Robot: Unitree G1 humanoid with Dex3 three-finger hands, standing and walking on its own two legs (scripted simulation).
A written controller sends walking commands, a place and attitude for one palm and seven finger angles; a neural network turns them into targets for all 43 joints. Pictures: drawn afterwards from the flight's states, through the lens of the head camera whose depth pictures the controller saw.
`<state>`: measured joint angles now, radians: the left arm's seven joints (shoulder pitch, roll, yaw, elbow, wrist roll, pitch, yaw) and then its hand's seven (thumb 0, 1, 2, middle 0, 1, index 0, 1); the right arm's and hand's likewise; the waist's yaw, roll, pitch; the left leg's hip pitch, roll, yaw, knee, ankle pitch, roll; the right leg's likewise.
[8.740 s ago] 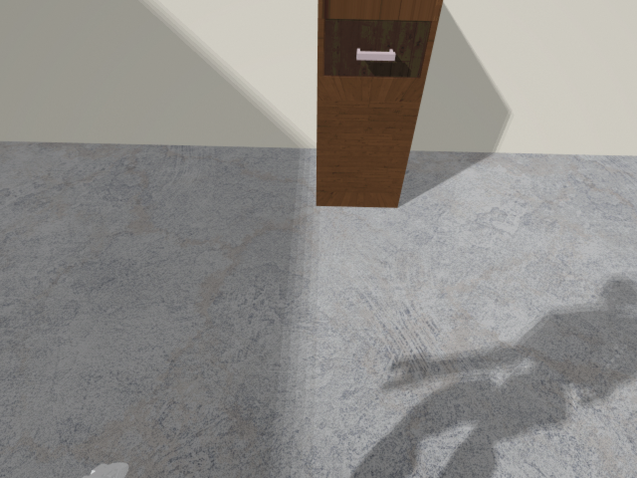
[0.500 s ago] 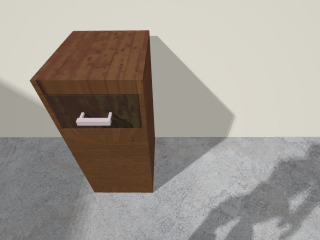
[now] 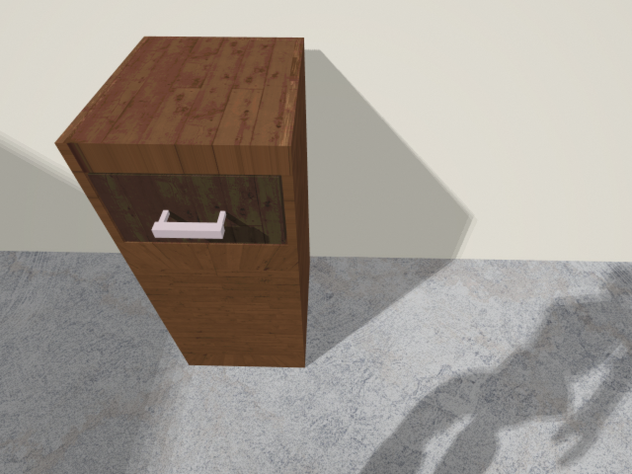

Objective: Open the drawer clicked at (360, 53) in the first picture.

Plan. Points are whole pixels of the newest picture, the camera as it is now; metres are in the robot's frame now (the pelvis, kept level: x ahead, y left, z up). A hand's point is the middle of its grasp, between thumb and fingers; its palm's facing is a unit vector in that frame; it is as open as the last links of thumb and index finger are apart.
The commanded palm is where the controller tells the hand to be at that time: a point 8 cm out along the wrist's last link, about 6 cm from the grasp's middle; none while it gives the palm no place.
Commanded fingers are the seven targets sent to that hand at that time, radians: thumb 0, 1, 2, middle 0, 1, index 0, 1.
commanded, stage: come to a stop and stand still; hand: left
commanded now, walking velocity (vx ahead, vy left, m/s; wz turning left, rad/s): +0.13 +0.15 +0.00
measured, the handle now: (191, 222) +0.54 +0.28 -0.04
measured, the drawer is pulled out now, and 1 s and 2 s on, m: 0.00 0.00 0.00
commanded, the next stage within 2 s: look again from close up in 1.12 s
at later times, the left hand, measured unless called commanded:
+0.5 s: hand out of the picture +0.09 +0.19 -0.17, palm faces +0.05 -0.97 -0.25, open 7.3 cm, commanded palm none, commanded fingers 0.00 0.90 0.90 -0.20 -0.30 -0.20 -0.30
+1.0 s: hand out of the picture +0.00 +0.14 -0.16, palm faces +0.05 -0.98 -0.20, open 7.3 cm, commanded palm none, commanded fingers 0.00 0.90 0.90 -0.20 -0.30 -0.20 -0.30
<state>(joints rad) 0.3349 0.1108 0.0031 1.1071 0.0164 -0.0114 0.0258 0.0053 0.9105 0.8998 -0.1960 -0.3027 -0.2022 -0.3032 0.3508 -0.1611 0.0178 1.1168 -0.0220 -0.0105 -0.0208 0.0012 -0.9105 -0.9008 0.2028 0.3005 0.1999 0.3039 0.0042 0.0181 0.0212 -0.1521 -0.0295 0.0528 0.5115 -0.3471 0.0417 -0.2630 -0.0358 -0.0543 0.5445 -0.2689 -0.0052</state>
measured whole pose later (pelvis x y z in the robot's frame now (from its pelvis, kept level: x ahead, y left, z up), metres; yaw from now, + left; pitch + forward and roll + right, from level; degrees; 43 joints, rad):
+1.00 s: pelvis +0.00 -0.03 +0.01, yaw +1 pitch -1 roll +0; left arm 0.30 0.15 0.00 1.08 0.00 -0.01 0.03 0.00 0.92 0.90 -0.20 -0.30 -0.20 -0.30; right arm 0.33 -0.14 0.02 1.14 -0.02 -0.01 -0.03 0.00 -0.91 -0.90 0.20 0.30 0.20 0.30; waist 0.00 0.01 0.02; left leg -0.11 0.01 0.03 0.41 -0.29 0.00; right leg -0.24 0.04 -0.09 0.42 -0.17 -0.08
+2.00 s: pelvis -0.01 +0.00 -0.01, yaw +0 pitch +3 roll +2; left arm 0.41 0.27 -0.09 0.17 0.52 0.03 0.29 0.02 0.85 0.87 -0.21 -0.35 -0.21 -0.35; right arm 0.29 -0.26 0.00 0.75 -0.01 -0.21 -0.05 0.01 -0.91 -0.90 0.21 0.30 0.20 0.30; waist 0.00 0.04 -0.06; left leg -0.28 -0.06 0.08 0.58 -0.36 0.05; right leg -0.45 -0.01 -0.01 0.65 -0.26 -0.04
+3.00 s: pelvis +0.01 +0.00 -0.01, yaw +0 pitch +5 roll +1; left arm 0.13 0.38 -0.07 0.01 1.00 0.07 0.30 0.00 -0.30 0.39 -0.30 -1.08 -0.31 -1.08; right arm 0.12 -0.27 -0.04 0.60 -0.01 0.09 -0.01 0.01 -0.91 -0.90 0.20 0.30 0.20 0.30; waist 0.06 0.06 -0.05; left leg -0.30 -0.04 0.04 0.60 -0.39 0.04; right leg -0.45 0.02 -0.02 0.64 -0.28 -0.04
